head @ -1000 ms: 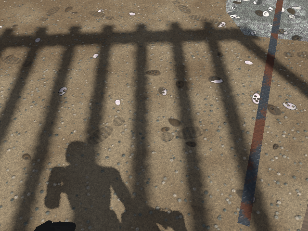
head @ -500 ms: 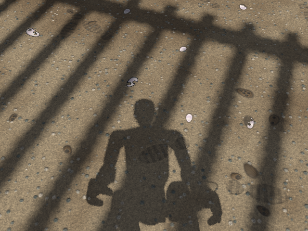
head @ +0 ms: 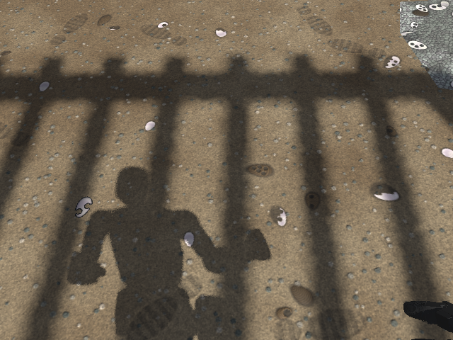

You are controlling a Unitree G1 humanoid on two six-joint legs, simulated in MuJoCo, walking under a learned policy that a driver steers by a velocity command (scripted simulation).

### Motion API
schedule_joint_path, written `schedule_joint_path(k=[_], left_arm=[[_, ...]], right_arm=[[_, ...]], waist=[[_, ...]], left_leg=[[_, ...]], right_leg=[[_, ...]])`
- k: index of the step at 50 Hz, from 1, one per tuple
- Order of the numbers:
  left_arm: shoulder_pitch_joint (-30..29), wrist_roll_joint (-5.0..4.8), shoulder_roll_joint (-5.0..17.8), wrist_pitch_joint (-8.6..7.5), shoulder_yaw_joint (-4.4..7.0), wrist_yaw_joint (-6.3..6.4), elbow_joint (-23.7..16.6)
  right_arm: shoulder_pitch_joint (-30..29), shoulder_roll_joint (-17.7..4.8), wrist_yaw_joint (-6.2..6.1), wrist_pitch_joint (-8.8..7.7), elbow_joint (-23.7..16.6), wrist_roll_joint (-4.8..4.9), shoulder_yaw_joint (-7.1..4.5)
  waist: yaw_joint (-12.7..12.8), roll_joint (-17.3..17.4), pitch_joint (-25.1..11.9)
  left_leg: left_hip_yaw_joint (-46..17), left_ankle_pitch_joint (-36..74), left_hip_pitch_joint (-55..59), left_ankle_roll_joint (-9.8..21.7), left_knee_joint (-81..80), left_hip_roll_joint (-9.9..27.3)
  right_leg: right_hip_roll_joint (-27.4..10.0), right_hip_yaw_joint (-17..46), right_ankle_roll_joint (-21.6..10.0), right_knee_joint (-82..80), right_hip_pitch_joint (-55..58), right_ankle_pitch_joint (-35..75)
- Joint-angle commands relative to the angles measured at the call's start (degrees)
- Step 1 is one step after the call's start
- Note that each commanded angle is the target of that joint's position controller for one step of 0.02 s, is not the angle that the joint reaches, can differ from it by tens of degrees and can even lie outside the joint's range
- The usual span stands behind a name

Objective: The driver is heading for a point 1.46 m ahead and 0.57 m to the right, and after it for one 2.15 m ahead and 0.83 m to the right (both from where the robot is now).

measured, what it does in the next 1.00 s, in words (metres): steps on the spot, turning right: left foot, then right foot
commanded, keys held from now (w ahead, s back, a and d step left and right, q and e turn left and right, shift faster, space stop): e+shift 0.64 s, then q+shift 0.22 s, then w+q+shift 0.14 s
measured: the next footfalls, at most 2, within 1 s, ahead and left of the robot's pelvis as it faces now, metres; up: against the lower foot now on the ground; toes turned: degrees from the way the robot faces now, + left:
left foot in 0.16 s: +0.17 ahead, +0.14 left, +0.00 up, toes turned -21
right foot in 0.64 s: +0.03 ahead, -0.10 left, +0.00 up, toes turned -42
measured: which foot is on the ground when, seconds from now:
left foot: up 0.00-0.14, down 0.16-0.66, up 0.68-1.00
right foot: down 0.00-0.16, up 0.18-0.62, down 0.64-1.00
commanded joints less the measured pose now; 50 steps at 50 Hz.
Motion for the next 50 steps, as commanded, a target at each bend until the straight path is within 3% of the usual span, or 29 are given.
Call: schedule_joint_path(k=[1, 4, 7, 8, 9, 10, 11, 12, 14, 17, 19, 25, 29, 31, 32, 33, 34, 35, 36, 37, 38, 40, 42, 43, 45, 47, 50], left_arm=[[-0.5, 0.08, 9.2, 0.28, 2.82, 0.53, -4.8], [-1.0, 0.12, 9.3, 0.45, 2.96, 0.24, -5.6], [-2.7, -0.23, 9.3, 0.54, 2.96, -0.12, -6.9], [-2.8, -0.66, 8.3, 0.58, 2.52, -0.34, -7.0], [1.8, -0.46, 5.0, 0.72, 1.48, -0.66, -6.2], [1.9, -1.06, 5.9, 0.50, 1.54, -1.00, -8.0], [2.4, -0.19, 11.4, -0.18, 2.96, -1.50, -7.3], [2.8, -0.28, 13.1, -0.04, 3.54, -1.73, -5.8], [4.2, -0.03, 10.8, 1.03, 2.99, -1.44, -4.1], [1.4, -0.84, 7.7, 0.97, 1.53, -1.81, -5.9], [-1.2, -0.87, 6.7, 0.61, 0.99, -1.83, -7.2], [-2.5, -0.03, 5.0, 0.64, 0.19, -2.49, -8.2], [-2.3, -0.13, 5.8, 1.98, 0.93, -3.30, -8.0], [0.2, -0.23, 6.1, 2.47, 1.77, -3.67, -7.1], [4.1, -0.02, 7.7, 2.35, 2.80, -3.15, -5.5], [7.8, 0.09, 13.9, 1.81, 4.59, -2.11, -5.0], [4.0, 1.91, 17.9, 0.46, 4.30, -1.77, -7.4], [4.8, 3.02, 12.9, -1.02, 3.16, -2.53, -7.5], [3.7, 3.02, 10.5, -1.93, 1.84, -2.54, -5.8], [0.4, 2.07, 7.9, -2.28, 1.07, -2.17, -4.8], [-2.6, 1.40, 4.9, -2.38, -0.24, -1.81, -4.4], [-5.1, 2.72, 1.4, -2.90, -1.99, -1.24, -2.9], [-6.5, 3.69, 2.5, -3.27, -1.63, -0.85, -2.2], [-6.3, 3.60, 4.4, -3.10, -1.00, -0.56, -1.7], [-0.4, 2.28, 8.7, -2.96, 0.79, -0.47, 0.2], [1.6, 1.61, 8.3, -4.11, 0.90, -0.60, 1.8], [2.9, 1.42, 6.5, -6.39, 1.02, -0.56, 3.8]], right_arm=[[0.7, -5.4, 0.04, -0.99, -2.9, 0.13, -1.73], [0.2, -6.1, 0.65, -2.30, -3.4, 0.22, -2.19], [3.9, -7.7, 1.33, -3.19, -2.5, 0.53, -3.18], [5.7, -8.1, 1.30, -3.22, -2.0, 0.47, -3.54], [5.1, -9.8, 0.98, -2.63, -2.6, -0.15, -3.80], [4.7, -12.5, 0.98, -1.74, -3.0, -2.05, -4.04], [4.4, -9.7, 0.89, -1.88, -4.2, -2.37, -3.87], [2.6, -7.3, 0.39, -1.72, -5.3, -1.53, -3.18], [2.3, -6.1, -0.66, -0.78, -6.1, -0.39, -2.59], [5.0, -6.9, -1.41, 0.24, -5.7, -1.32, -2.35], [7.4, -7.9, -1.48, 0.71, -5.3, -1.52, -2.71], [7.0, -10.5, 0.18, 0.73, -5.0, -0.96, -4.18], [6.5, -11.5, 1.79, -0.18, -4.6, 0.81, -5.12], [6.1, -10.9, 2.13, -0.47, -4.3, 1.90, -5.27], [8.5, -8.7, 2.39, -0.53, -3.1, 2.05, -4.92], [10.5, -5.9, 2.63, -0.57, -3.7, 0.47, -3.95], [9.2, -4.2, 2.48, -0.55, -7.2, -1.78, -2.73], [4.7, -8.2, 1.88, -0.26, -6.4, -0.70, -3.76], [4.3, -8.4, 1.45, 0.16, -6.1, 0.87, -3.75], [6.6, -7.2, 0.84, 0.60, -4.4, 0.90, -3.53], [8.7, -7.1, 0.59, 1.13, -3.0, 0.29, -3.34], [13.3, -6.1, 1.21, 1.65, -0.4, 0.56, -2.99], [12.4, -5.8, 1.39, 1.86, -1.0, 1.38, -2.53], [10.8, -6.2, 1.39, 1.96, -2.1, 1.37, -2.44], [9.3, -7.6, 1.88, 1.90, -3.9, 1.99, -2.46], [7.6, -8.4, 2.09, 1.50, -5.5, 2.43, -2.91], [8.7, -6.6, 2.40, 0.02, -5.6, 2.21, -3.17]], waist=[[-0.6, -7.7, -9.1], [0.1, -8.9, -9.3], [-1.4, -9.0, -9.8], [-2.2, -6.2, -10.4], [0.5, 2.1, -13.5], [1.5, 16.6, -12.1], [0.8, 14.4, -11.2], [0.8, 10.2, -9.6], [0.0, 5.7, -7.2], [-2.1, 6.9, -5.0], [-4.1, 8.2, -5.9], [-4.3, 9.1, -8.3], [-3.2, 10.0, -8.2], [-0.8, 8.9, -8.7], [0.6, 4.9, -9.5], [0.7, -10.2, -9.3], [-1.7, -21.7, -13.5], [3.8, -12.1, -17.3], [2.2, -9.4, -14.1], [-0.1, -7.0, -12.1], [-1.5, -7.5, -11.2], [-3.6, -8.1, -11.3], [-2.9, -7.6, -8.8], [-2.0, -8.1, -7.4], [1.5, -8.2, -7.0], [2.3, -7.8, -2.8], [1.4, -4.8, -0.5]], left_leg=[[1.7, 2.3, 2.9, -0.5, -3.5, -1.6], [1.0, 1.9, 5.8, 0.2, -9.6, -1.6], [1.5, 5.9, 13.8, 1.4, -20.8, -0.5], [1.3, 12.0, 19.7, 2.6, -27.3, 2.4], [-5.5, 16.2, 28.4, 7.1, -27.4, 12.3], [-16.7, 23.4, 28.6, 15.4, -28.9, 21.5], [-19.3, 22.8, 26.7, 18.6, -28.8, 25.1], [-13.0, 20.6, 25.9, 17.3, -27.4, 22.5], [-5.1, 16.9, 25.3, 14.5, -26.2, 18.0], [2.3, 20.9, 25.6, 15.3, -27.9, 16.1], [4.2, 22.9, 29.5, 16.6, -28.3, 17.5], [12.7, 25.5, 28.9, 16.5, -28.3, 20.5], [16.9, 24.6, 27.5, 13.8, -25.5, 22.6], [19.6, 22.2, 25.9, 10.3, -19.8, 22.6], [22.5, 17.8, 21.1, 6.8, -12.5, 20.0], [26.1, -1.1, 4.4, 1.7, 4.0, 13.6], [20.7, -22.7, -10.1, -1.6, 19.3, 7.0], [13.5, -21.4, -9.7, -1.2, 26.3, 7.3], [12.6, -17.1, -8.8, 0.2, 26.4, 8.7], [12.1, -12.9, -7.9, 0.7, 23.1, 9.7], [12.2, -8.9, -5.2, 0.1, 21.4, 9.9], [12.3, -2.7, 3.5, -0.9, 18.8, 8.9], [11.7, -0.8, 5.5, -1.3, 11.1, 8.2], [12.3, -1.2, 4.7, -1.4, 9.2, 8.0], [13.0, -1.7, -1.8, -0.5, 9.4, 9.2], [10.7, -1.6, -11.5, 1.1, 9.9, 10.3], [8.1, 0.5, -20.4, 2.7, 11.2, 11.7]], right_leg=[[-12.5, 17.7, -4.3, -7.2, 7.9, -7.4], [-12.3, 20.7, -4.4, -4.9, 10.4, -3.4], [-10.6, 23.3, -2.9, -1.6, 10.2, -2.2], [-8.0, 21.2, -1.2, 2.4, 7.7, -9.7], [-3.6, 14.6, 1.0, 12.0, 1.7, -27.3], [2.7, 1.9, 3.6, 23.9, -7.9, -33.8], [-2.5, 0.2, 6.4, 34.3, -11.2, -30.3], [-4.5, -1.3, 7.5, 38.4, -12.0, -26.3], [-6.5, -4.3, 8.8, 45.6, -14.7, -20.7], [-10.1, -10.8, 10.1, 45.3, -17.9, -17.3], [-13.0, -12.5, 11.3, 41.8, -19.4, -16.6], [-16.5, -16.0, 10.5, 28.1, -11.0, -14.9], [-15.6, -19.1, 7.2, 17.0, -3.1, -14.7], [-13.9, -20.4, 4.3, 7.0, 3.8, -10.1], [-12.3, -18.8, 1.8, 1.1, 11.8, -3.9], [-21.1, -3.4, -3.2, -3.7, 25.1, 19.0], [-35.0, 13.9, -15.4, -1.2, 27.8, 33.7], [-35.0, 9.9, -17.5, -3.5, 24.5, 29.9], [-31.7, 3.3, -13.9, -3.8, 21.1, 24.1], [-28.1, -1.4, -10.3, -3.9, 19.0, 18.4], [-26.5, -5.1, -8.5, -3.9, 16.8, 18.8], [-24.0, -11.7, -7.4, -4.9, 11.9, 20.0], [-23.5, -15.1, -6.6, -5.9, 10.9, 15.5], [-24.5, -14.7, -7.2, -6.4, 11.4, 14.0], [-29.3, -7.8, -9.0, -13.2, 16.1, -15.5], [-33.3, -0.7, -8.9, -18.2, 20.5, -31.1], [-34.6, -2.7, -7.2, -20.4, 27.7, -30.3]])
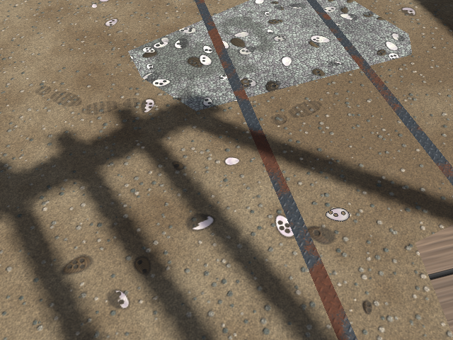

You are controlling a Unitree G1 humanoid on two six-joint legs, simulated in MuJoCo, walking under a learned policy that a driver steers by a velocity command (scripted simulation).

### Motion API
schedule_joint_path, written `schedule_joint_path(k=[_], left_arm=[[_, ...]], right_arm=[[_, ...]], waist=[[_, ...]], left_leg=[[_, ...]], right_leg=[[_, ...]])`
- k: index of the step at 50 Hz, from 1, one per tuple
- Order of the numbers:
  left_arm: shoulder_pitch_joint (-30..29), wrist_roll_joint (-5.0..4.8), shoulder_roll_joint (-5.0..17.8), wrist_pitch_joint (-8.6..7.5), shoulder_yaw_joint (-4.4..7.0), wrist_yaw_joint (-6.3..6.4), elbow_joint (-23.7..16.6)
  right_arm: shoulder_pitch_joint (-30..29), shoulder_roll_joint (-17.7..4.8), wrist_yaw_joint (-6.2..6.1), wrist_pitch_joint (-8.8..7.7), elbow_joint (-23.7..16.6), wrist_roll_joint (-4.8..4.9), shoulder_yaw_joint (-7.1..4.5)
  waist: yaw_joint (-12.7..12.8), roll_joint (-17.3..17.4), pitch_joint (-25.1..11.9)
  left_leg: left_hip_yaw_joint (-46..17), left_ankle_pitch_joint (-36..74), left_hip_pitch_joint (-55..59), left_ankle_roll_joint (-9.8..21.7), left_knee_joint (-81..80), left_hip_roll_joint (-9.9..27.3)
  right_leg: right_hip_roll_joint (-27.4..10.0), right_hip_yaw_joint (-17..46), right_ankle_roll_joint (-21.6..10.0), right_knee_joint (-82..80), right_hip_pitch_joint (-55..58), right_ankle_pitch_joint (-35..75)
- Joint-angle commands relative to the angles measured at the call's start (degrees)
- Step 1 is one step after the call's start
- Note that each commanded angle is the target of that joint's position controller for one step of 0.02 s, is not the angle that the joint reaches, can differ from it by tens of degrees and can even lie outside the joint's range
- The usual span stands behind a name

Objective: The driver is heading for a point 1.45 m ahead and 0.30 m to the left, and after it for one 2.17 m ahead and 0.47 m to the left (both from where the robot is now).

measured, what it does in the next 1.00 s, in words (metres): walks ahead: left foot, then right foot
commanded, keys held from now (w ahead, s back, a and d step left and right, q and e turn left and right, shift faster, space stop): w+q+shift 0.42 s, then w+e+shift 0.58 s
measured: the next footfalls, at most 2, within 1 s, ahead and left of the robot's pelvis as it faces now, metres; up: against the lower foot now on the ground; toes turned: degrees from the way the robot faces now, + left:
left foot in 0.32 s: +0.25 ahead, +0.23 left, +0.00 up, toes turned +23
right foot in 0.82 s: +0.71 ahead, +0.34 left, +0.00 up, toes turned +16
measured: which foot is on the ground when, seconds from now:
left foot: up 0.00-0.30, down 0.32-0.82, up 0.84-1.00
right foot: down 0.00-0.34, up 0.36-0.80, down 0.82-1.00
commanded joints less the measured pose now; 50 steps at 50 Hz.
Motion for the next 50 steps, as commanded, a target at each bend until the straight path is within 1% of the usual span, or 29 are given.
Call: schedule_joint_path(k=[1, 4, 5, 8, 12, 13, 15, 16, 17, 18, 19, 21, 22, 23, 24, 26, 29, 32, 35, 37, 39, 40, 41, 42, 43, 44, 45, 47, 50], left_arm=[[4.6, -0.29, 11.2, -2.51, 4.41, 0.44, -0.3], [4.2, -0.10, 10.9, -3.54, 4.85, 0.08, 0.4], [7.4, 3.03, 10.2, -3.06, 4.08, -0.92, 2.0], [7.7, 2.67, 11.4, -3.50, 4.45, -1.31, 2.8], [9.3, 2.69, 13.2, -2.97, 4.80, -1.24, 4.5], [9.1, 2.63, 13.8, -2.66, 4.84, -1.32, 4.8], [8.3, 1.87, 16.4, -1.78, 5.23, -1.73, 5.2], [6.3, 0.86, 17.4, -1.15, 5.18, -2.22, 4.4], [5.5, 1.36, 12.6, -1.23, 3.50, -2.89, 2.3], [2.6, 2.04, 6.7, -2.76, 1.99, -3.56, -3.6], [-4.8, 3.32, 10.4, -3.35, 1.99, -3.35, -6.1], [-0.2, 2.92, 10.2, -4.30, 1.35, -2.87, -3.8], [3.4, 3.37, 9.9, -3.77, 1.13, -2.74, -2.0], [6.8, 3.64, 9.3, -2.76, 0.69, -3.03, -0.3], [7.5, 3.41, 9.4, -1.66, 0.61, -3.39, 0.7], [4.4, 2.43, 8.7, -0.17, 0.33, -3.96, 0.9], [-4.7, 1.07, 7.4, -0.20, -0.30, -4.44, -1.1], [-9.0, -0.18, 5.7, -1.03, -1.09, -5.27, -1.7], [-8.2, -0.27, 6.1, -1.49, -1.36, -5.77, -0.7], [-1.6, -0.20, 8.4, -0.94, -0.80, -5.32, 1.9], [16.0, -0.24, 13.2, -0.24, 1.15, -4.43, 7.3], [28.6, -0.33, 15.4, -0.07, 2.51, -3.89, 11.0], [34.9, -0.56, 16.6, 0.24, 3.76, -3.04, 13.4], [25.8, 0.59, 17.7, 0.79, 3.93, -2.62, 12.7], [18.7, 0.31, 16.9, 0.70, 3.95, -2.73, 9.5], [16.2, 0.41, 13.2, 0.52, 3.64, -2.38, 8.3], [14.4, 0.65, 10.7, 0.22, 3.02, -2.35, 8.7], [13.3, 0.55, 10.5, -1.49, 2.42, -1.79, 9.2], [12.8, 0.06, 12.7, -3.48, 2.98, -2.07, 8.7]], right_arm=[[-7.8, -5.6, 0.35, -2.63, -7.0, 0.15, -1.78], [-7.8, -3.6, 1.19, -3.00, -7.6, 0.48, -1.39], [-9.1, -3.9, 3.64, -0.91, -7.2, -5.86, -1.35], [-13.1, -2.9, 6.27, 0.11, -9.5, -3.86, -0.93], [-16.0, -4.0, 6.13, 0.09, -10.6, -3.75, -0.42], [-15.1, -4.5, 5.75, 0.12, -10.4, -3.67, -0.39], [-4.2, -6.5, 3.97, -0.19, -7.4, -2.83, -1.38], [9.0, -7.9, 2.90, -0.93, -3.4, -2.64, -2.61], [18.4, -14.8, 1.69, -1.17, 0.4, -3.14, -4.83], [13.1, -22.2, 1.26, -0.73, -1.5, -2.85, -5.93], [10.6, -20.3, 1.52, -0.91, -3.8, -3.02, -5.36], [9.7, -15.8, 0.62, -1.86, -2.7, -3.58, -4.10], [5.8, -12.9, 0.31, -2.67, -3.1, -3.47, -3.04], [2.9, -10.2, 0.14, -3.62, -3.8, -3.47, -1.96], [2.4, -8.1, 0.26, -4.64, -3.7, -3.31, -1.09], [4.5, -7.5, 0.74, -6.30, -2.4, -3.03, -0.71], [10.8, -7.4, 1.35, -7.60, -0.1, -2.67, -0.47], [12.2, -6.1, 0.84, -8.66, 1.3, -3.05, 0.50], [10.8, -6.7, -0.27, -9.41, 2.4, -3.23, 1.13], [8.5, -9.7, -1.81, -9.11, 2.2, -4.02, 0.34], [4.2, -12.1, -3.18, -7.12, 1.3, -5.65, -0.70], [-0.6, -13.4, -3.52, -6.17, 0.2, -6.00, -1.22], [-5.7, -10.7, -2.72, -6.31, -0.4, -5.57, -0.69], [-2.0, 0.7, -0.97, -7.73, -5.2, -4.65, 2.35], [1.4, -0.6, -0.51, -9.05, -7.8, -4.05, 3.69], [-1.4, -4.8, -0.01, -10.05, -7.4, -4.97, 3.68], [-3.1, -5.9, 0.26, -10.30, -7.4, -5.44, 3.64], [-4.6, -4.7, 0.19, -7.97, -8.4, -7.22, 4.52], [-11.1, -3.6, 0.75, -5.97, -11.8, -6.93, 5.73]], waist=[[4.6, -5.6, 4.3], [4.1, -4.6, 4.5], [4.7, -1.8, 4.1], [4.7, -6.8, 6.7], [4.1, -6.3, 8.5], [3.1, -6.4, 8.0], [-3.3, -6.0, 1.4], [-10.6, -2.9, -5.4], [-13.1, 8.1, -8.1], [-7.4, 21.4, -9.7], [-8.6, 8.7, -7.7], [-3.3, 0.4, -0.4], [0.1, -0.9, 0.4], [2.4, 1.3, 0.4], [3.0, 1.5, 1.1], [2.3, 0.8, 4.7], [-1.3, 0.1, 9.0], [-2.2, 0.9, 9.5], [0.1, 1.9, 6.9], [4.2, 5.6, 1.0], [13.4, 6.9, -6.7], [20.1, 6.1, -8.5], [22.9, -2.0, -6.1], [9.0, -20.1, -4.1], [6.2, -13.8, -11.2], [5.5, -2.3, -5.3], [2.6, 5.3, 0.4], [-1.1, 6.7, 6.3], [-0.8, 3.7, 9.8]], left_leg=[[-4.6, 2.1, -23.4, 1.5, 1.5, 4.4], [-3.0, 5.2, -22.8, 1.5, 1.7, 5.7], [1.7, 5.1, -19.3, 1.8, 0.7, 3.1], [3.1, 8.2, -16.2, 3.9, -3.4, 4.3], [6.6, 3.3, -13.6, 8.4, -8.7, 3.3], [8.4, 0.6, -10.3, 10.0, -9.9, 1.7], [13.0, -6.0, 6.0, 13.0, -10.5, -5.8], [12.5, -2.6, 24.0, 14.6, -14.3, -9.8], [-1.3, -14.1, 39.6, 16.1, -22.4, -5.0], [-37.3, -34.5, 45.7, 21.3, -39.0, 6.4], [-44.7, -29.0, 44.6, 20.9, -43.9, 9.9], [-34.7, -14.0, 33.8, 19.6, -41.5, 9.1], [-27.6, -10.7, 27.3, 17.4, -41.2, 6.5], [-23.8, -8.9, 22.0, 16.8, -42.3, 4.4], [-21.1, -7.1, 19.3, 16.3, -43.8, 3.1], [-16.3, -0.5, 18.0, 15.2, -47.5, 2.0], [-8.1, 19.3, 23.1, 11.2, -50.6, 0.8], [1.0, 36.4, 26.0, 7.5, -52.3, 0.3], [6.4, 59.6, 30.6, 4.2, -53.2, 1.8], [8.3, 81.9, 37.3, 2.3, -45.7, 4.0], [8.8, 95.7, 38.4, 1.4, -22.8, 5.7], [8.7, 91.5, 32.8, 1.6, -2.5, 5.0], [9.4, 49.1, 18.6, 2.6, 25.5, -3.8], [1.5, -10.7, -14.1, -0.2, 46.6, -13.5], [-8.7, -8.3, -20.4, 1.4, 46.0, -10.5], [-10.0, -2.2, -19.2, 3.4, 38.8, -6.6], [-8.9, 0.9, -15.8, 4.0, 31.6, -4.0], [-7.6, -0.1, -10.7, 1.8, 24.1, -0.9], [-2.3, 4.8, -4.2, -0.9, 5.6, 2.0]], right_leg=[[-22.4, 19.0, -8.1, -16.9, 16.0, -17.3], [-20.8, 11.5, -7.0, -17.5, 14.8, -12.4], [-19.2, 6.7, -5.7, -17.5, 12.4, -12.4], [-18.7, 1.2, -3.6, -17.9, 8.8, -12.0], [-19.6, -4.2, -2.8, -16.5, 12.4, -7.2], [-19.1, -6.2, -2.4, -13.9, 12.8, 1.3], [-17.9, -10.5, -2.0, 4.4, 11.3, 38.0], [-16.5, -11.8, -1.0, 23.0, 3.4, 47.8], [-11.4, -10.4, 1.7, 44.6, -15.0, 23.3], [-0.3, 0.1, 5.1, 60.3, -37.1, -15.0], [-1.3, 11.2, 5.0, 64.0, -43.9, -10.9], [-6.2, 11.6, 3.7, 57.3, -41.1, -3.2], [-8.2, 11.3, 3.4, 53.0, -35.7, -0.8], [-9.1, 11.3, 3.5, 50.3, -30.8, 1.4], [-9.5, 10.8, 3.6, 48.9, -28.9, 2.9], [-9.8, 8.9, 3.6, 44.8, -31.7, 7.1], [-7.9, 5.9, 1.9, 35.6, -37.5, 14.1], [-2.7, 4.5, -0.6, 25.2, -34.6, 19.9], [2.2, -0.1, -3.6, 16.1, -25.2, 25.3], [6.2, -1.8, -4.7, 16.0, -17.4, 22.8], [10.1, -1.9, -6.7, 17.6, -2.7, 15.0], [7.6, 2.7, -9.5, 13.7, 6.7, 12.1], [4.4, 8.6, -12.5, 10.5, 15.3, 8.9], [-5.5, 35.0, -21.4, 13.2, 27.5, 11.8], [-12.2, 56.2, -26.6, -2.5, 28.4, -7.2], [-12.5, 57.0, -23.6, -9.9, 19.6, -18.8], [-10.9, 52.5, -20.6, -11.9, 8.9, -17.5], [-5.5, 43.3, -18.2, -12.6, -5.8, -8.1], [0.2, 33.7, -17.2, -16.1, -18.9, 0.8]])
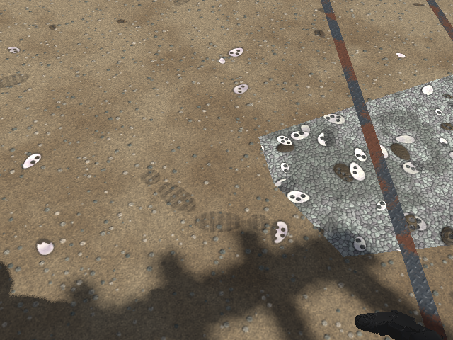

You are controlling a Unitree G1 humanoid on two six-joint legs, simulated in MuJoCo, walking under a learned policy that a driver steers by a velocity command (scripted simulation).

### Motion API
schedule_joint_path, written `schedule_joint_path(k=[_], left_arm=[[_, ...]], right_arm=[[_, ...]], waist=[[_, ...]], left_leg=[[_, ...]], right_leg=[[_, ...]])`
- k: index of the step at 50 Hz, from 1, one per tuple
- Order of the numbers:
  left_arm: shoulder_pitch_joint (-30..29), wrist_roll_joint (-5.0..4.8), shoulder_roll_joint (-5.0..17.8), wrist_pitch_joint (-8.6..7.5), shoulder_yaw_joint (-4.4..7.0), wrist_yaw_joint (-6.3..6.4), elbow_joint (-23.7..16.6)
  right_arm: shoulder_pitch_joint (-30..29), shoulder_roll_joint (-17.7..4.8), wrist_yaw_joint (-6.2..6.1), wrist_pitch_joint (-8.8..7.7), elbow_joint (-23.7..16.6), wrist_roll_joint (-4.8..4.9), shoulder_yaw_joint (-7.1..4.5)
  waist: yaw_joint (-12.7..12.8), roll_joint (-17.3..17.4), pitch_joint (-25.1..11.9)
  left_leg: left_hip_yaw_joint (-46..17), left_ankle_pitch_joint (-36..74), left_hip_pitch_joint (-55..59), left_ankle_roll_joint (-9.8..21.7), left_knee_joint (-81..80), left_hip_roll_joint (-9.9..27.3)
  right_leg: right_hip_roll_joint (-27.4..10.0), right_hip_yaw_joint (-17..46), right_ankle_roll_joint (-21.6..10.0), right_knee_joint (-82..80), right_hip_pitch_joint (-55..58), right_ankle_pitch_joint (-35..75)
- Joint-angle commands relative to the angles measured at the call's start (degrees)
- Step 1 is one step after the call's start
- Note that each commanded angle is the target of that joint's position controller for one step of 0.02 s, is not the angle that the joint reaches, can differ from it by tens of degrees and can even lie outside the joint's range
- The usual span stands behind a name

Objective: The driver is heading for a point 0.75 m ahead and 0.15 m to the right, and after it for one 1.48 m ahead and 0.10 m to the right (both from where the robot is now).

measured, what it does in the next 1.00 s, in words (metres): walks ahead, turning right: left foot, then right foot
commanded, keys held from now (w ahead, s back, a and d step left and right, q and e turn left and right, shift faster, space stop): w+e+shift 0.60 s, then w+q+shift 0.20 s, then q+shift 0.20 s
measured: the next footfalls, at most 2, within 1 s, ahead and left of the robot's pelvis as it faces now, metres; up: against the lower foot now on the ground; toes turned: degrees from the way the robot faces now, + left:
left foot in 0.22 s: +0.45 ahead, +0.18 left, +0.00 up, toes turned -15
right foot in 0.68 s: +0.74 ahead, -0.17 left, +0.00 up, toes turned -41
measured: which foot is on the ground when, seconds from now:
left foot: up 0.00-0.20, down 0.22-0.66, up 0.68-1.00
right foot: down 0.00-0.22, up 0.24-0.66, down 0.68-1.00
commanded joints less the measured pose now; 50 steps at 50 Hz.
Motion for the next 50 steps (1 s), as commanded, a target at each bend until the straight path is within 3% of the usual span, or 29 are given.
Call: schedule_joint_path(k=[1, 4, 7, 9, 10, 11, 12, 13, 14, 16, 19, 22, 23, 26, 29, 31, 32, 33, 34, 35, 36, 37, 38, 40, 42, 44, 46, 47, 50], left_arm=[[-5.9, -0.36, 8.0, -3.02, 1.91, 0.28, -6.3], [-2.1, -1.52, 8.5, -2.96, 2.72, -0.23, -5.4], [-0.8, -1.15, 10.0, -2.44, 3.57, 0.12, -5.1], [-2.3, -0.67, 12.0, -2.56, 4.09, 0.48, -5.6], [-5.5, -0.39, 14.2, -2.83, 4.53, 0.24, -6.4], [-9.2, -0.05, 12.4, -3.64, 4.18, 0.09, -7.7], [-9.1, -0.71, 2.1, -4.18, 1.64, 0.41, -9.9], [-4.1, -2.83, 1.5, -3.57, 0.20, 0.29, -13.7], [-9.5, -1.00, 6.2, -2.17, 0.72, 0.83, -11.5], [-15.6, 0.57, 6.2, -0.92, 1.12, -0.74, -12.0], [-19.5, 1.42, 1.3, 1.35, -0.21, -2.82, -15.5], [-25.7, 1.40, 0.2, 2.24, -1.37, -3.75, -19.2], [-26.0, 1.24, -0.2, 2.23, -1.97, -4.15, -21.5], [-32.7, 1.27, 1.8, 2.23, -2.38, -5.09, -22.8], [-33.2, 1.11, 2.1, 1.88, -2.61, -5.34, -22.3], [-22.9, 1.72, 4.4, 1.39, -1.64, -4.35, -18.8], [-10.5, 2.06, 6.5, 1.17, -0.38, -3.35, -14.7], [-1.1, 2.02, 9.0, 1.10, 1.29, -1.90, -10.5], [-4.6, 1.40, 14.8, 1.52, 3.03, -0.45, -10.3], [-7.2, 2.18, 17.9, 1.70, 3.40, 0.16, -14.1], [-6.4, 1.80, 13.8, 1.62, 3.26, 0.90, -13.9], [-8.6, 1.83, 10.9, 0.72, 2.47, 1.43, -11.8], [-10.4, 1.96, 8.1, -0.69, 1.73, 1.33, -10.9], [-12.8, 1.59, 4.6, -3.03, 0.42, 1.50, -9.9], [-12.5, 0.57, 2.8, -4.79, -0.27, 0.81, -8.1], [-13.4, 0.30, 2.2, -5.79, -0.48, 0.13, -7.5], [-16.2, -0.38, 1.7, -6.05, -0.83, 0.34, -7.9], [-18.5, -0.61, 2.5, -5.51, -0.53, 2.25, -10.2], [-14.1, -1.00, 8.5, -3.43, 0.55, 5.22, -10.1]], right_arm=[[-3.6, -7.6, 0.55, 0.86, -5.5, 0.73, -1.12], [-9.8, -5.2, 0.76, 0.60, -7.4, 2.48, -0.37], [-10.8, -6.8, 0.23, 0.07, -8.0, 2.73, -0.98], [-3.4, -10.8, -0.81, -0.46, -5.9, 2.75, -2.80], [6.4, -13.3, -1.54, -0.83, -3.6, 3.14, -4.12], [19.9, -17.0, -2.65, -1.13, -0.5, 2.58, -6.02], [28.9, -20.7, -3.51, -1.16, 1.4, 0.19, -7.49], [23.0, -23.6, -2.72, -0.43, 1.2, 0.35, -8.55], [16.1, -15.9, -2.32, 0.08, -0.4, 0.82, -7.70], [13.9, -10.0, -1.90, 0.30, 1.5, 0.98, -6.33], [19.0, -6.6, -1.22, -1.04, 7.3, 2.59, -5.46], [18.5, -5.4, -0.51, -2.02, 9.5, 3.55, -5.35], [17.0, -8.1, -0.51, -2.67, 9.0, 3.20, -5.68], [17.5, -9.6, -0.73, -2.91, 10.4, 3.03, -6.16], [22.1, -13.9, -1.74, -2.38, 11.7, 2.86, -6.89], [22.0, -17.1, -2.71, -0.80, 11.6, 2.84, -7.55], [19.8, -17.7, -2.82, -0.18, 10.9, 2.60, -7.43], [18.4, -17.0, -2.32, 0.27, 10.5, 2.46, -7.26], [20.1, -10.2, -1.48, 0.14, 8.4, 2.12, -6.03], [26.4, -9.9, -1.75, -0.12, 4.2, 5.21, -5.28], [18.1, -13.3, -1.92, -0.67, 4.1, 5.10, -5.74], [17.3, -11.8, -1.58, -0.68, 4.6, 5.45, -5.39], [16.1, -10.5, -1.20, -0.17, 5.5, 4.43, -5.10], [20.5, -8.1, 0.14, 2.53, 8.6, 3.31, -4.81], [19.6, -6.6, 0.90, 3.78, 9.2, 3.50, -5.06], [14.2, -5.3, 1.06, 3.51, 7.1, 3.52, -4.85], [10.9, -3.6, 1.85, 2.57, 6.4, 3.91, -4.27], [7.9, -4.5, 1.25, 0.46, 5.6, 7.79, -4.94], [9.0, -6.3, 2.68, -0.38, 3.8, 6.38, -6.17]], waist=[[-4.1, 2.9, 8.0], [1.3, -0.6, 4.9], [2.8, -2.9, 1.5], [-1.0, -3.2, -5.0], [-7.2, -3.4, -10.5], [-14.1, -2.5, -16.9], [-14.4, 10.9, -23.3], [-8.0, 25.7, -28.9], [-8.7, 12.2, -17.9], [-7.9, 2.2, -6.8], [-5.4, 6.0, -1.7], [-4.1, 4.7, 0.8], [-2.1, 7.7, 1.8], [-2.8, 1.9, 6.6], [-2.0, 3.5, 4.8], [4.1, 6.4, -1.7], [9.6, 7.4, -6.4], [13.0, 4.9, -9.2], [5.7, -11.8, -10.2], [1.8, -12.1, -24.4], [4.9, -1.4, -19.1], [1.6, 1.0, -7.0], [-1.0, 5.5, -2.2], [-5.8, 4.7, 1.4], [-7.4, 3.2, 5.3], [-7.3, 0.2, 7.1], [-6.8, -1.7, 5.3], [-4.4, -1.3, 2.3], [-4.7, -5.3, -4.6]], left_leg=[[6.6, 8.2, 4.9, -2.6, -16.6, 1.8], [8.8, 22.8, 10.4, -1.9, -32.0, -1.1], [8.3, 21.9, 12.0, -0.6, -40.3, -3.8], [7.4, 15.0, 22.9, 0.6, -43.1, -6.7], [6.2, 11.5, 33.9, 1.4, -43.4, -5.7], [2.0, 2.7, 48.7, 2.7, -39.8, 0.2], [-16.4, -15.5, 62.9, 5.0, -42.2, 17.3], [-45.7, -24.2, 64.5, 10.4, -54.1, 25.7], [-37.0, -30.7, 55.5, 9.6, -55.8, 20.9], [-17.7, -10.4, 42.0, 7.7, -55.8, 15.6], [-3.7, 5.7, 35.6, 5.6, -57.3, 12.6], [9.9, 18.5, 31.4, 3.2, -60.8, 8.7], [10.9, 22.2, 29.1, 3.9, -61.6, 10.8], [19.6, 27.9, 29.0, 2.7, -65.7, 7.5], [24.2, 65.3, 35.2, 0.8, -58.2, 7.6], [23.0, 77.2, 35.6, 1.2, -43.4, 10.1], [21.3, 76.5, 30.9, 2.8, -30.8, 11.4], [21.6, 57.9, 21.5, 3.8, -12.9, 8.3], [21.0, -9.7, 5.7, 3.0, 11.9, -1.9], [7.7, -12.7, -7.1, 3.3, 25.1, -3.8], [4.8, -5.2, -10.7, 3.6, 24.0, -2.2], [5.1, -2.5, -11.0, 3.9, 19.2, 0.0], [3.7, -1.6, -7.3, 3.9, 13.8, 2.0], [1.7, -0.3, 1.3, 3.2, 7.5, 4.0], [2.4, 1.0, 2.0, 2.4, 1.0, 4.0], [6.5, 7.8, 2.4, 2.6, -9.1, 2.5], [12.2, 20.2, 7.4, 3.6, -23.3, -0.2], [12.4, 25.1, 7.6, 2.9, -27.2, -2.5], [16.9, 31.0, 13.8, 2.6, -36.8, -8.3]], right_leg=[[-13.5, 20.6, -7.6, -19.5, -18.8, 3.5], [-12.1, 18.9, -3.2, -17.0, -12.2, 18.5], [-13.6, 19.8, -0.9, -10.7, -0.2, 31.2], [-13.8, 20.3, 1.8, 1.2, 4.3, 44.9], [-12.9, 19.9, 3.0, 12.7, 2.2, 44.7], [-11.1, 18.1, 3.5, 27.3, -6.0, 35.9], [-6.7, 11.5, 3.5, 46.4, -20.5, -8.3], [-6.6, 6.3, 4.5, 57.3, -32.0, -14.4], [-12.2, 4.5, 4.2, 57.6, -36.3, -6.9], [-15.7, 2.4, 5.3, 52.7, -34.6, -1.7], [-19.2, 1.8, 5.7, 51.4, -35.9, -1.4], [-18.9, -1.3, 5.7, 47.8, -36.2, 4.6], [-20.1, -1.1, 5.7, 43.6, -35.2, 8.1], [-17.9, -7.8, 4.6, 29.3, -31.5, 13.4], [-11.7, -14.8, 1.3, 20.6, -21.3, 11.9], [-8.3, -12.7, -0.7, 18.2, -7.0, 7.5], [-8.0, -8.3, -2.7, 16.0, 6.9, 6.4], [-9.4, -3.1, -4.0, 9.6, 21.3, 5.4], [-21.4, 11.8, -3.3, 10.5, 29.9, 7.2], [-36.0, 39.1, -12.7, 0.9, 40.9, 4.1], [-33.6, 37.6, -10.8, -6.3, 33.7, -4.9], [-32.7, 29.9, -9.0, -9.3, 21.4, -4.9], [-30.7, 25.0, -7.0, -10.7, 11.3, -2.7], [-27.6, 14.7, -3.8, -14.6, -1.7, 0.4], [-25.9, 5.1, -1.3, -15.7, -5.6, 23.2], [-22.1, -5.2, 2.1, -15.1, -6.6, 44.9], [-17.1, -13.1, 5.2, -13.6, -6.3, 45.6], [-17.0, -12.5, 7.9, -10.9, -2.8, 45.0], [-19.4, -13.8, 11.4, 0.1, 7.0, 57.2]])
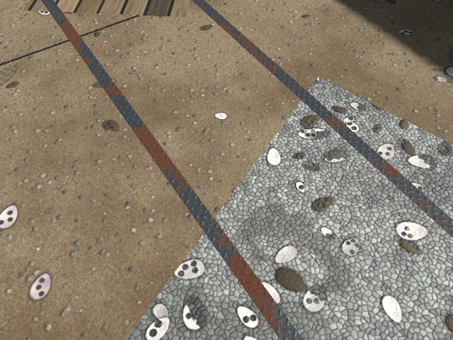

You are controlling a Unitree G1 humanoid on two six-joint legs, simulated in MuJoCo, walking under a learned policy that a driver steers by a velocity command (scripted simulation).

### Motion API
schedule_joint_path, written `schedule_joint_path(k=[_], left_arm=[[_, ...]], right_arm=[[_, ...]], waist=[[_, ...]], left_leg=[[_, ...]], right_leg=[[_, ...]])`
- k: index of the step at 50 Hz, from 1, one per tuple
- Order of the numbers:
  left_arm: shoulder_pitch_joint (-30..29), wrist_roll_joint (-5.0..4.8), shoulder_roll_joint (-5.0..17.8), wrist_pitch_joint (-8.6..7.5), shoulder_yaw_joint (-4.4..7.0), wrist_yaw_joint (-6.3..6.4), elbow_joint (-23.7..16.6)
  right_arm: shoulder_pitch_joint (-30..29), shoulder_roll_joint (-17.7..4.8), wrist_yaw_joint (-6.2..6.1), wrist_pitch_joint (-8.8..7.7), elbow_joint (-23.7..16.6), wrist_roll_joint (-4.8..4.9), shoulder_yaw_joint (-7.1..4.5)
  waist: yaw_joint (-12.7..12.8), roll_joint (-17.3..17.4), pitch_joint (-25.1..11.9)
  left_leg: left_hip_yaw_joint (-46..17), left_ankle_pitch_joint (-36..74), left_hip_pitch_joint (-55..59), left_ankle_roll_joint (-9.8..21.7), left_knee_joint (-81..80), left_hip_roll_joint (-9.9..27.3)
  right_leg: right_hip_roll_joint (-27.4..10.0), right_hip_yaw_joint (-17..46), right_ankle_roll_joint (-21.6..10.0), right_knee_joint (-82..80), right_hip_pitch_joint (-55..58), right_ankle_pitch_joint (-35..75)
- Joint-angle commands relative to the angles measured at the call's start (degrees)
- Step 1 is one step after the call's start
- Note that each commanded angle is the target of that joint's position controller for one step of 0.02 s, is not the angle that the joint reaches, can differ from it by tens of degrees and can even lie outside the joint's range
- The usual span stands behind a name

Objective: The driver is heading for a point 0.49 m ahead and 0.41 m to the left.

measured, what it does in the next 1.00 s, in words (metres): walks ahead, turning left: left foot, then right foot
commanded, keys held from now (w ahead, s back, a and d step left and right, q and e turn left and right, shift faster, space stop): q+shift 0.50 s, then w+q+shift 0.50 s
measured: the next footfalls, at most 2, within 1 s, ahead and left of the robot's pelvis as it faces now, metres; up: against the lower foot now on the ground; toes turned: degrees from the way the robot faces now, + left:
left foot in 0.06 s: +0.28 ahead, +0.06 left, +0.00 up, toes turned +3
right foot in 0.58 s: +0.44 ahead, -0.06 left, +0.00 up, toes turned +45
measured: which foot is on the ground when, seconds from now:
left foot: up 0.00-0.04, down 0.06-0.58, up 0.60-1.00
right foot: down 0.00-0.04, up 0.06-0.56, down 0.58-1.00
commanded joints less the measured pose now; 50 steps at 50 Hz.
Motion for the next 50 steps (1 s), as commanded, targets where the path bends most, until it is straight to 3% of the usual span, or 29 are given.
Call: schedule_joint_path(k=[1, 2, 3, 4, 5, 6, 7, 8, 11, 13, 15, 17, 19, 22, 25, 27, 28, 29, 30, 31, 32, 33, 35, 36, 37, 38, 40, 44, 50], left_arm=[[-7.2, -0.52, 11.7, 0.78, 2.67, 2.87, -6.8], [-10.2, -0.33, 11.8, 1.36, 2.85, 2.94, -8.2], [-15.0, -1.02, 10.9, 1.47, 2.72, 2.17, -9.5], [-16.2, 0.27, 2.7, 0.92, 0.62, -0.46, -10.2], [-1.4, 0.36, -1.7, 0.38, -0.58, -2.01, -11.9], [1.8, 0.19, 5.5, -0.14, -0.03, -2.84, -12.4], [-3.5, -0.44, 10.0, 0.12, 1.08, -2.76, -13.6], [-7.3, 0.21, 10.2, 0.90, 1.65, -1.95, -14.0], [-9.9, 0.99, 9.0, 3.25, 1.94, -0.69, -14.9], [-12.1, 1.41, 5.8, 3.28, 1.29, -0.07, -15.3], [-14.6, 0.65, 4.8, 3.59, 1.17, 0.37, -15.9], [-16.9, -0.10, 5.2, 3.92, 1.46, 0.52, -16.0], [-19.5, -0.29, 5.4, 3.80, 1.82, 0.45, -16.1], [-22.6, -0.23, 5.8, 2.75, 2.35, 0.04, -16.3], [-22.8, -0.15, 7.0, 1.31, 3.13, -0.77, -15.8], [-19.1, -1.33, 8.2, 1.09, 4.10, -1.53, -14.0], [-17.0, -1.97, 8.1, 1.17, 4.60, -1.81, -13.2], [-13.6, -1.93, 9.8, 1.68, 5.36, -1.47, -13.4], [-8.3, -0.60, 12.8, 2.08, 5.71, -1.21, -13.7], [-9.0, 0.93, 14.9, 1.24, 6.46, -1.64, -13.3], [-12.2, 0.43, 12.1, 0.86, 5.96, -1.19, -14.8], [-12.7, -0.31, 10.6, 1.09, 5.42, -0.50, -15.2], [-10.3, -1.07, 10.5, 1.51, 4.80, 0.17, -14.9], [-6.8, 2.84, 11.2, 2.44, 4.00, -0.61, -13.1], [-6.8, 3.07, 12.3, 2.46, 4.45, -1.24, -12.8], [-7.1, 2.64, 12.2, 2.26, 4.37, -1.72, -12.7], [-6.5, 2.05, 11.7, 1.62, 4.12, -2.22, -12.5], [-1.7, 1.96, 11.7, 0.43, 4.15, -2.33, -10.4], [4.3, 2.31, 11.3, 0.19, 4.26, -1.49, -6.9]], right_arm=[[7.6, -5.2, 1.30, -0.64, -2.8, -0.10, -2.40], [16.7, -8.8, 1.22, 0.35, -1.0, -0.21, -4.15], [26.9, -11.4, 0.47, 1.48, 1.3, -0.33, -5.51], [27.5, -11.0, -0.76, 2.11, 3.1, -0.69, -4.69], [17.8, -13.1, -1.05, 0.31, -2.1, -5.12, -3.54], [11.5, -14.7, -0.86, 0.24, -7.8, -5.29, -4.77], [5.9, -12.9, -0.76, 0.62, -10.7, -3.14, -4.77], [2.7, -10.9, -0.90, 1.04, -11.4, -0.89, -4.28], [1.0, -9.8, -1.95, 1.65, -12.1, -0.84, -4.19], [3.3, -10.3, -3.31, 2.40, -11.2, -0.65, -4.59], [4.4, -11.6, -4.84, 3.89, -11.0, -0.18, -5.21], [3.4, -11.8, -5.97, 5.50, -12.0, 0.51, -5.49], [2.7, -11.6, -6.43, 6.53, -12.8, 0.51, -5.61], [2.6, -10.8, -6.32, 7.11, -13.6, -0.09, -5.80], [1.8, -10.6, -5.96, 7.12, -14.7, -0.29, -5.95], [-1.4, -10.3, -5.36, 7.27, -16.4, -0.09, -5.72], [-0.8, -9.4, -4.84, 7.26, -16.2, 0.16, -5.29], [3.3, -6.7, -4.21, 6.99, -15.0, -0.04, -4.23], [3.4, -3.7, -3.82, 6.43, -16.0, 0.30, -3.11], [1.6, -6.4, -3.30, 4.97, -18.8, 0.54, -3.32], [0.0, -10.8, -3.28, 4.42, -17.9, -0.11, -4.16], [0.9, -12.1, -3.36, 4.39, -16.5, -0.71, -4.69], [2.1, -10.3, -3.07, 4.30, -15.9, -1.37, -4.19], [-2.0, -10.1, 0.08, 5.37, -16.1, -7.14, -3.73], [-1.4, -8.2, 1.45, 5.83, -16.7, -6.03, -3.34], [-0.4, -8.0, 2.11, 6.08, -16.2, -4.92, -3.10], [0.2, -8.6, 2.34, 6.46, -15.4, -3.90, -3.22], [-3.3, -8.7, 2.27, 6.62, -14.9, -3.84, -3.29], [-12.7, -7.1, 4.18, 5.94, -16.2, -3.95, -2.37]], waist=[[-6.3, -9.4, -10.2], [-11.2, -10.3, -13.4], [-17.8, -5.1, -14.5], [-15.5, 11.1, -9.2], [-2.4, 17.9, -16.5], [-3.8, 9.2, -26.2], [-2.9, -0.6, -19.2], [-0.9, -8.8, -13.1], [0.4, -5.7, -7.5], [-0.9, -4.0, -9.5], [-1.9, -1.5, -13.7], [-2.6, 1.2, -15.3], [-3.6, 3.9, -13.9], [-5.0, 6.9, -11.6], [-5.2, 8.1, -11.5], [-3.6, 7.7, -12.8], [-2.5, 4.7, -12.2], [-1.9, -1.0, -14.5], [-0.6, -9.7, -14.6], [-2.2, -19.0, -9.9], [-1.7, -15.9, -6.0], [-1.3, -12.6, -5.5], [-0.7, -9.2, -4.6], [0.4, -1.5, -3.2], [-0.9, -4.5, -2.6], [-1.4, -6.9, -3.1], [-1.7, -9.0, -3.2], [0.1, -9.1, -1.6], [3.3, -8.9, 3.9]], left_leg=[[6.2, 3.8, 24.3, 0.7, -4.8, -8.1], [4.8, 1.6, 34.3, 2.4, -3.0, -8.8], [-0.6, 5.8, 45.2, 5.6, -6.5, -5.7], [-8.2, 25.3, 48.6, 7.3, -9.1, -0.7], [-33.7, 42.6, 53.4, 18.7, -6.5, 9.4], [-45.0, 24.8, 54.6, 23.8, -15.9, 15.0], [-44.1, 1.3, 46.3, 23.1, -20.4, 12.8], [-41.9, -12.8, 37.4, 19.9, -23.7, 9.6], [-33.7, -5.8, 24.2, 15.8, -24.1, 2.9], [-28.6, 8.4, 24.1, 14.1, -20.5, 0.1], [-28.3, 11.4, 27.8, 11.7, -18.0, -0.7], [-29.3, 3.4, 29.9, 8.5, -17.3, -1.8], [-30.9, -5.0, 30.0, 6.5, -17.4, -2.7], [-34.4, -9.0, 31.2, 6.8, -16.6, -3.0], [-38.4, -4.2, 33.0, 7.2, -13.4, -2.4], [-40.4, -23.2, 26.9, 6.7, -13.6, -3.5], [-39.1, -39.6, 20.0, 5.9, -10.9, -5.8], [-33.3, -50.6, 12.3, 4.4, -1.2, -9.2], [-21.9, -49.9, 1.2, 3.0, 11.1, -14.8], [-18.1, -39.6, -7.4, 1.8, 18.8, -9.6], [-15.0, -34.1, -9.7, 0.1, 22.7, -5.6], [-12.9, -30.4, -9.4, -1.2, 26.1, -4.1], [-8.3, -25.9, -9.9, -2.3, 33.6, -1.9], [-7.3, -22.3, -7.1, -1.8, 34.9, -2.7], [-6.9, -20.5, -7.4, -1.8, 36.0, -2.6], [-7.1, -18.9, -8.0, -2.0, 36.9, -2.2], [-7.5, -16.0, -9.1, -2.7, 37.2, -1.4], [-7.6, -14.0, -13.5, -2.9, 33.3, -0.1], [-2.7, -17.7, -16.0, 0.5, 19.6, 3.6]], right_leg=[[-12.0, 0.2, 6.0, 12.4, -7.7, 69.6], [-12.4, 0.9, 6.4, 21.9, -11.4, 70.0], [-9.9, 1.0, 7.5, 40.9, -19.3, 54.3], [0.6, 2.1, 8.3, 63.5, -31.5, -10.2], [4.0, 15.3, 9.4, 78.9, -43.1, -17.5], [2.1, 22.3, 7.8, 78.4, -42.8, -11.8], [0.0, 21.8, 6.1, 72.8, -44.7, -7.7], [-2.4, 20.9, 6.1, 67.3, -44.4, -4.1], [-4.2, 21.1, 8.2, 53.3, -38.9, -1.5], [-3.2, 19.8, 9.8, 44.8, -37.9, 1.0], [-2.0, 20.2, 11.2, 39.3, -38.5, 4.8], [-1.5, 21.2, 11.5, 34.8, -39.0, 9.0], [-1.0, 21.8, 11.1, 30.6, -39.0, 11.1], [-0.5, 22.8, 10.5, 24.5, -38.1, 11.2], [-0.3, 23.8, 9.4, 16.7, -33.8, 10.4], [-1.6, 22.8, 8.1, 8.9, -22.3, 12.2], [-3.6, 22.0, 6.9, 4.0, -13.3, 15.8], [-11.6, 27.8, 3.6, 2.6, -3.1, 4.8], [-21.7, 42.5, -1.9, -2.4, 3.0, -12.9], [-26.8, 56.1, -5.7, -7.5, -0.9, -25.5], [-25.6, 52.0, -5.1, -7.5, -4.5, -24.6], [-22.7, 45.3, -2.9, -7.1, -5.6, -20.5], [-19.4, 35.5, -0.6, -7.1, -8.1, -15.2], [-19.5, 32.2, -1.7, -9.8, -15.3, -15.3], [-18.5, 29.2, -1.0, -10.0, -16.0, -14.2], [-18.1, 26.6, -0.4, -10.1, -16.0, -13.3], [-18.7, 23.2, 0.0, -10.8, -15.5, -12.3], [-21.2, 17.8, -0.5, -11.8, -8.8, -9.2], [-24.3, 7.6, -0.1, -14.1, 1.1, -3.1]])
